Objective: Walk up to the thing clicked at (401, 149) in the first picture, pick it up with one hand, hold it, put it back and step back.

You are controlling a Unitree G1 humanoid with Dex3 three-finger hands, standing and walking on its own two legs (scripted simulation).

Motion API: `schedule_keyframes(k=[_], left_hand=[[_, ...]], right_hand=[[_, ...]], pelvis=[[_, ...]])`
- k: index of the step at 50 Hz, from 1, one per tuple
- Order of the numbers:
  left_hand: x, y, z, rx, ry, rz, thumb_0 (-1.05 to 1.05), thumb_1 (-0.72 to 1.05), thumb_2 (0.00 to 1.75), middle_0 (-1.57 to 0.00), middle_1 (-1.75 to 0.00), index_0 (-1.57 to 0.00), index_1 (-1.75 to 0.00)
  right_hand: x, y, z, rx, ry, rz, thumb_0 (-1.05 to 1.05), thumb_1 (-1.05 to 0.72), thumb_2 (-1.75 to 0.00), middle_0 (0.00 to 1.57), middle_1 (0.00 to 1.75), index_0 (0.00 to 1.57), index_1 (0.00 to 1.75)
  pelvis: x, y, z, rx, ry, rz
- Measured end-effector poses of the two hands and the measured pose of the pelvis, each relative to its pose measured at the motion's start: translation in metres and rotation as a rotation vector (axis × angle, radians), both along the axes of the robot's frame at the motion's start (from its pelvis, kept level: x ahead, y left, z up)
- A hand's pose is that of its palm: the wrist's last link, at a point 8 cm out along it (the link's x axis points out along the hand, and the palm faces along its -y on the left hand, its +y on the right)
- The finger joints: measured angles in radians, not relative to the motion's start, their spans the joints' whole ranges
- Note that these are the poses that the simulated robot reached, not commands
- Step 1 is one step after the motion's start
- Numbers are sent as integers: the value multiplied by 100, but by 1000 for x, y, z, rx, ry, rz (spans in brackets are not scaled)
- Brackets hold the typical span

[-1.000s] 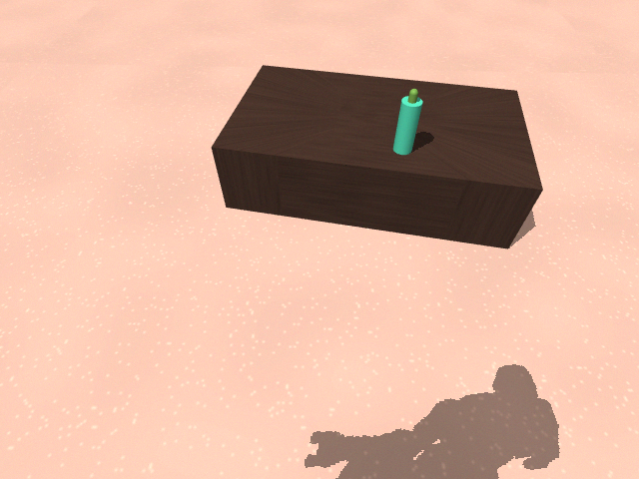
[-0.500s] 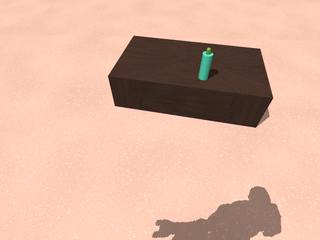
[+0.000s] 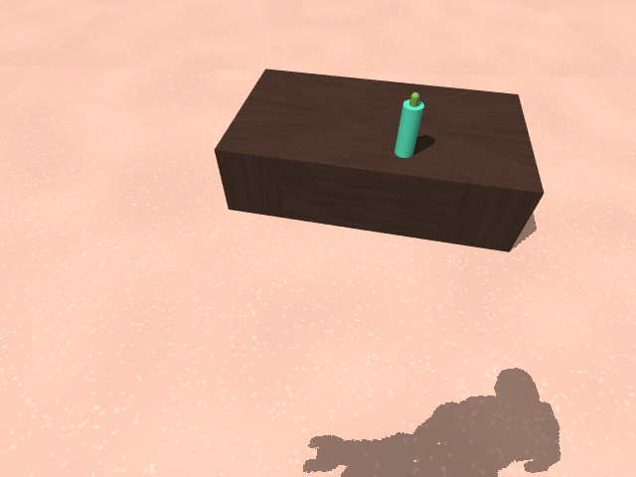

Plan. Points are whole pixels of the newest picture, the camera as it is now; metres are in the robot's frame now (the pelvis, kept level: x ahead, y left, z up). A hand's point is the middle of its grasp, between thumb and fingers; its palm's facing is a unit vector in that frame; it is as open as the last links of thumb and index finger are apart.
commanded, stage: stand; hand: right
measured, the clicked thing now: (409, 124) +1.31 -0.34 -0.33
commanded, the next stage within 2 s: walk up in 0.12 s
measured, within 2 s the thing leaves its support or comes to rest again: neither
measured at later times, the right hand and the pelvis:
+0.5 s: hand out of the picture +0.11 -0.34 -0.17, palm faces +0.07 +0.93 -0.36, open 7.4 cm; pelvis +0.07 -0.05 -0.02, yaw -5 degrees
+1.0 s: hand (497, 338) +0.36 -0.29 -0.13, palm faces +0.12 +0.93 -0.35, open 7.4 cm; pelvis +0.29 -0.02 -0.02, yaw -9 degrees
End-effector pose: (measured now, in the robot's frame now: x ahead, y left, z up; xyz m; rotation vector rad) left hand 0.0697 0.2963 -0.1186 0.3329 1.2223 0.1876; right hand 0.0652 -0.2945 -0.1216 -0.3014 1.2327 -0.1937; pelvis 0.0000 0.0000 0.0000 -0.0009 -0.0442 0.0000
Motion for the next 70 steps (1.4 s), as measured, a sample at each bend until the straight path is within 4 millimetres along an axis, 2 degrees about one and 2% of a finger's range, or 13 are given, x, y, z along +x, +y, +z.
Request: schedule_keyframes(k=[10, 15, 20, 25, 29, 33, 38, 43, 46, 51, 60, 65, 70], left_hand=[[3, 4, 2, -14, -23, -10, 1, 90, 90, -21, -30, -21, -30], [18, 10, 4, 27, 7, -55, 1, 90, 90, -21, -30, -20, -30], [50, -1, 13, 66, -20, -95, 1, 90, 90, -21, -30, -20, -30], [62, -13, 18, 90, -56, -58, 1, 90, 90, -21, -30, -20, -30], [72, -23, 23, 73, -29, -36, 1, 90, 90, -21, -30, -20, -30], [94, -26, 18, 53, -5, -36, 1, 90, 90, -21, -30, -21, -30], [137, -17, -2, 27, 12, -39, 1, 90, 90, -21, -30, -21, -30], [199, -2, -26, 18, 33, -64, 1, 90, 90, -21, -30, -21, -30], [245, -3, -22, 10, 11, -115, 1, 90, 90, -21, -30, -20, -30], [320, -7, -2, 4, -56, -186, 1, 91, 90, -21, -30, -20, -30], [432, -30, 24, 58, -122, -239, 1, 90, 90, -21, -30, -20, -30], [478, -48, 23, 100, -187, -219, 1, 90, 90, -21, -30, -20, -30], [493, -60, 31, 81, -165, -187, 1, 90, 90, -21, -30, -21, -30]], right_hand=[[5, -8, 5, 3, -54, -2, 1, -91, -90, 20, 30, 20, 30], [-1, -34, 4, -22, -91, -53, 1, -90, -90, 20, 30, 21, 30], [-3, -73, -6, -39, -43, -95, 1, -90, -90, 20, 30, 21, 30], [31, -90, -10, -35, -18, -84, 1, -91, -90, 20, 30, 20, 30], [75, -88, 0, -14, -64, -48, 1, -91, -90, 20, 30, 20, 30], [121, -81, 5, 0, -87, -15, 1, -91, -90, 20, 30, 20, 30], [192, -66, 7, -7, -116, 21, 1, -91, -90, 20, 30, 20, 30], [258, -49, 7, -42, -221, 18, 1, -91, -90, 20, 30, 20, 30], [272, -42, 16, -36, -250, -30, 1, -91, -90, 20, 30, 20, 30], [277, -43, 25, -39, -216, -75, 1, -90, -90, 20, 30, 21, 30], [285, -77, 1, -14, -81, -151, 1, -90, -90, 20, 30, 21, 30], [323, -97, -25, -2, -24, -144, 1, -91, -90, 20, 30, 20, 30], [387, -98, -19, 22, -54, -101, 1, -91, -90, 20, 30, 20, 30]], pelvis=[[7, -1, -2, 6, 12, -24], [18, -11, -10, 24, 12, -68], [44, -35, -17, 17, -6, -99], [74, -50, -18, -15, -17, -92], [103, -52, -9, -23, -17, -98], [135, -51, -8, -30, -13, -98], [184, -41, -18, -42, -11, -93], [235, -23, -34, -13, -18, -113], [259, -21, -27, -7, -20, -130], [299, -22, -14, 8, -18, -153], [377, -47, -16, 22, -7, -161], [419, -70, -30, 4, -7, -156], [453, -72, -19, -4, -5, -148]])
